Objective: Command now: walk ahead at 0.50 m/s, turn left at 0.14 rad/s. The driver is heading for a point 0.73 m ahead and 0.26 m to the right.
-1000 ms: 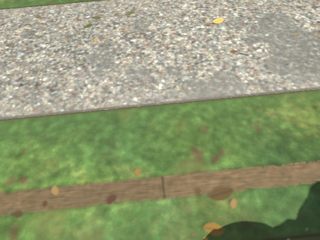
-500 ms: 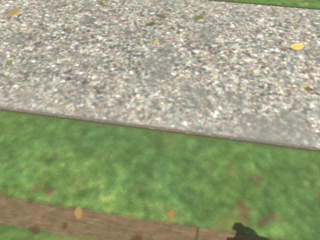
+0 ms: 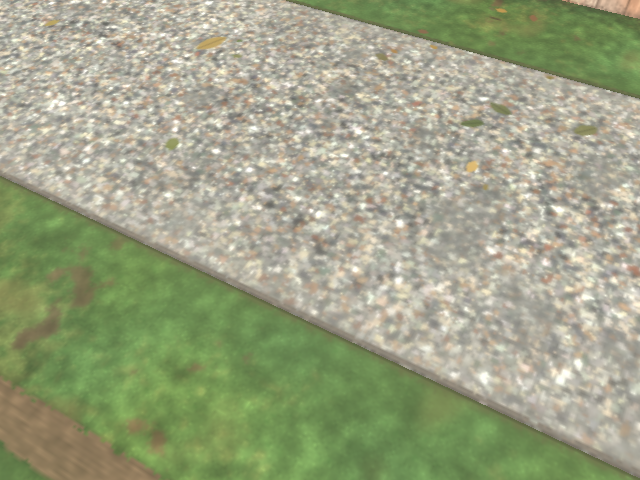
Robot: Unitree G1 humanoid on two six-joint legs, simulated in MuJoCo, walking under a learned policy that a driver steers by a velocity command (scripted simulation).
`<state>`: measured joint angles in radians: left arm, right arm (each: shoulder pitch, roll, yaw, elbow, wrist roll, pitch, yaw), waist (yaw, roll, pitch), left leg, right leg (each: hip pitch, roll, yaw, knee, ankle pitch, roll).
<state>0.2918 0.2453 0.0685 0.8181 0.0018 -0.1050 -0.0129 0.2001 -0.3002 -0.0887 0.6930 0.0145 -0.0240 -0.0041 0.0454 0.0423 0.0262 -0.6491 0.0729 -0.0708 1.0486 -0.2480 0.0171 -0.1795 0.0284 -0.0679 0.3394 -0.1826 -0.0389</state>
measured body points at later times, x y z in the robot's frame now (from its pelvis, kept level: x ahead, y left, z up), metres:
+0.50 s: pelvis +0.24 +0.05 +0.00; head +0.26 +0.05 +0.45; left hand +0.44 +0.29 -0.11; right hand +0.24 -0.24 -0.11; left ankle +0.23 +0.15 -0.74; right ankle +0.30 -0.14 -0.66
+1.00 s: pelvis +0.47 -0.09 +0.00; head +0.50 -0.13 +0.45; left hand +0.68 +0.11 -0.10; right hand +0.51 -0.42 -0.10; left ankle +0.66 +0.03 -0.67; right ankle +0.45 -0.16 -0.74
